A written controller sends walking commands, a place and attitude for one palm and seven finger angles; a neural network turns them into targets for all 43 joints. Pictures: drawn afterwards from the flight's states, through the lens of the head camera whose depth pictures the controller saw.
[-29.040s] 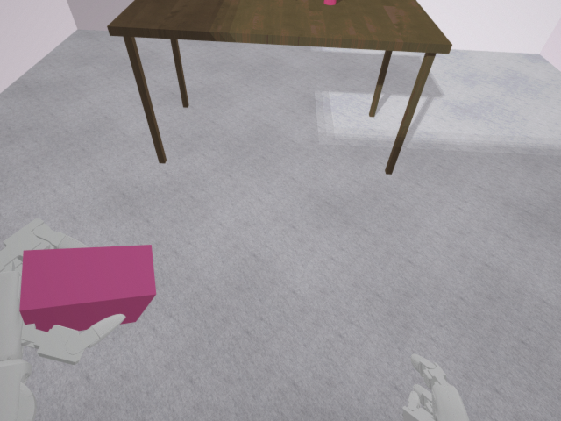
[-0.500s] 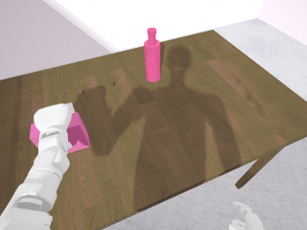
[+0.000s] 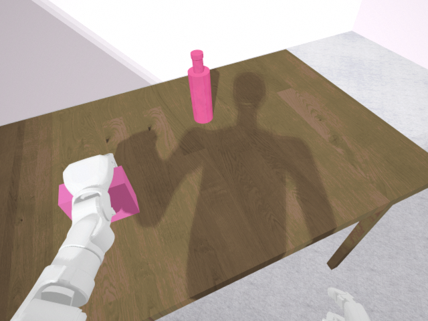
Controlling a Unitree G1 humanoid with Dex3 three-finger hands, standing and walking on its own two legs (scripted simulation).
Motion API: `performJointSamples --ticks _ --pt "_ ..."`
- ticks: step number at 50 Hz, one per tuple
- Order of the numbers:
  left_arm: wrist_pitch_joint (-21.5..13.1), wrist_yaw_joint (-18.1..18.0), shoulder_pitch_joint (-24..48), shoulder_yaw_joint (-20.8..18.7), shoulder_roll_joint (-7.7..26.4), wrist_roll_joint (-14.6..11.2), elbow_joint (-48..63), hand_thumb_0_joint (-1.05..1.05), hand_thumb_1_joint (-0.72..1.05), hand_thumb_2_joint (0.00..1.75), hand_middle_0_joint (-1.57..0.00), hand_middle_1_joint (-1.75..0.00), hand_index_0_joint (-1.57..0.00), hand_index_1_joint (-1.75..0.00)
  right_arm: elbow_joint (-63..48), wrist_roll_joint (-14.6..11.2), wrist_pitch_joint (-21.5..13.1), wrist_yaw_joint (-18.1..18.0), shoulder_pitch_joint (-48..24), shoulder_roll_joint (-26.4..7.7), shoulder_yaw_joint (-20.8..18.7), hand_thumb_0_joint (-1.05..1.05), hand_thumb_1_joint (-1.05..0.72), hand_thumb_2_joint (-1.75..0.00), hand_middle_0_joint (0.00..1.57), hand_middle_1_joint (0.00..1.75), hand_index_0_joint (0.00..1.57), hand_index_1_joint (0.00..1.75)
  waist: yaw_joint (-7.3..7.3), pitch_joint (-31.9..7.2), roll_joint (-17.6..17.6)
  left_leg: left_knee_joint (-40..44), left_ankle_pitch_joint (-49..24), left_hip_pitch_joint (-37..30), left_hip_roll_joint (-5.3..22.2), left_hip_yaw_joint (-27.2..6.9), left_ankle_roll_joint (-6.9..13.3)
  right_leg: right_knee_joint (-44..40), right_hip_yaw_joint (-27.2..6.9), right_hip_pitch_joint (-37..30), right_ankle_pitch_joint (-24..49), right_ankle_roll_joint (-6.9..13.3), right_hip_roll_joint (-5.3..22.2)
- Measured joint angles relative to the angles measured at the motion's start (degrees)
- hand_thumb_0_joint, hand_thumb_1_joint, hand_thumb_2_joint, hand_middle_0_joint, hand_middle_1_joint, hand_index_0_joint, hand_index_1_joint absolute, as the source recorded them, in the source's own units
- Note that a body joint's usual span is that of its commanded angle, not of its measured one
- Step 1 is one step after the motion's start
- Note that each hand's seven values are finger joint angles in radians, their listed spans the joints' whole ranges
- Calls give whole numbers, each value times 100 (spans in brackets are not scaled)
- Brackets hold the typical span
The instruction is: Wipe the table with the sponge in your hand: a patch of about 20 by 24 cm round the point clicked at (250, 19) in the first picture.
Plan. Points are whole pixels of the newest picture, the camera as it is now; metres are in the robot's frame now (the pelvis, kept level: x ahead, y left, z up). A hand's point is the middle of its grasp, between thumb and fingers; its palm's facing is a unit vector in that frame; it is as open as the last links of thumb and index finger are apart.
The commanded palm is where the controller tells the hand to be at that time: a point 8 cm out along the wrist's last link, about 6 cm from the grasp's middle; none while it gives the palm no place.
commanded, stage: wipe back along the middle lane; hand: left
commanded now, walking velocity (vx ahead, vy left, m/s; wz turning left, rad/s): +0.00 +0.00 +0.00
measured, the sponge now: (104, 203) +0.34 +0.28 +0.00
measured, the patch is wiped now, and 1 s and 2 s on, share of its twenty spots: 0.60 0.80 0.90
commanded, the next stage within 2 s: slide across to the third lane in 1.44 s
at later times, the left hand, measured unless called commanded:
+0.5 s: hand (95, 210) +0.30 +0.27 +0.04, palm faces -0.01 -0.05 -1.00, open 9.8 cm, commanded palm +0.27 +0.25 +0.08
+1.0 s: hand (97, 231) +0.26 +0.25 +0.04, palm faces +0.02 -0.07 -1.00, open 9.8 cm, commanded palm +0.22 +0.23 +0.08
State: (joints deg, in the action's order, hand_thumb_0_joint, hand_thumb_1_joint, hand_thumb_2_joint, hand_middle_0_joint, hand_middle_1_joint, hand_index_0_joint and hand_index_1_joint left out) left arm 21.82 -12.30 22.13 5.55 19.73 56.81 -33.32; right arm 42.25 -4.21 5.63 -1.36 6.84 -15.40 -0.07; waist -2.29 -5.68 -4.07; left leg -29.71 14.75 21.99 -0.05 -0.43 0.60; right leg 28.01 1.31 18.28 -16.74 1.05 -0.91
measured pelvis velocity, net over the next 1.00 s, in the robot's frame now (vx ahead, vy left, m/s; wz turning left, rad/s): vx -0.01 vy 0.00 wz -0.01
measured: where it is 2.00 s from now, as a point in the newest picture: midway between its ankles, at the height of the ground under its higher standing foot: outside the picture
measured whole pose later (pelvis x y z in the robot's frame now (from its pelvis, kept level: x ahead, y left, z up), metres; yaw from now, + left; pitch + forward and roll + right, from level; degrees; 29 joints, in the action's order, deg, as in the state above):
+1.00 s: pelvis -0.01 +0.00 +0.00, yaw +0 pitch +2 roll +0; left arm 31.0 -11.2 2.8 14.6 17.6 56.9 -8.8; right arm 39.6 -4.9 6.5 -0.4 1.8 -14.7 0.9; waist -5.3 -5.0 -4.6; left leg -30.4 15.0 17.6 -0.5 0.2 1.0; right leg 29.7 0.7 14.5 -17.3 0.8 -0.4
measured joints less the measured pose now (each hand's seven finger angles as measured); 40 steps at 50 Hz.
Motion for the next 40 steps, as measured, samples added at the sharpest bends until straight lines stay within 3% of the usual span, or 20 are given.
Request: performJointSamples --ticks 8,14,21,29,40 --pt "347 152 -72 94 127 -65 136 0 -47 104 -74 -140 -74 -140 -41 -79 71 -51 -90 -92 10 1 -91 -90 20 30 20 30 7 83 54 47 -29 -112 26 -47 -40 -32 45 -117 5 49 -30" --pt "241 254 -436 127 140 -35 485 0 -46 104 -74 -141 -74 -141 -177 -83 38 -45 -157 -110 -26 1 -91 -90 20 30 20 30 -37 2 7 10 1 -119 36 -24 -36 -10 20 -122 -5 45 -39" --pt "249 161 -832 284 10 -40 958 0 -46 104 -73 -142 -73 -142 -244 -78 18 -32 -262 -40 -11 1 -91 -90 20 30 20 30 -149 -19 -10 -23 23 -194 3 -14 -7 27 12 -198 -32 17 -6" --pt "506 86 -1104 550 -133 35 1394 0 -46 104 -73 -142 -73 -142 -286 -69 29 8 -440 84 67 1 -91 -90 20 30 20 30 -247 6 -14 -33 4 -246 -41 4 25 64 -4 -237 -28 -17 40" --pt "756 107 -1529 716 -171 16 1955 1 -46 104 -73 -142 -73 -141 -290 -64 63 44 -466 105 106 1 -91 -90 20 30 19 30 -261 13 5 -56 14 -344 -60 45 48 118 -45 -311 -42 -39 61"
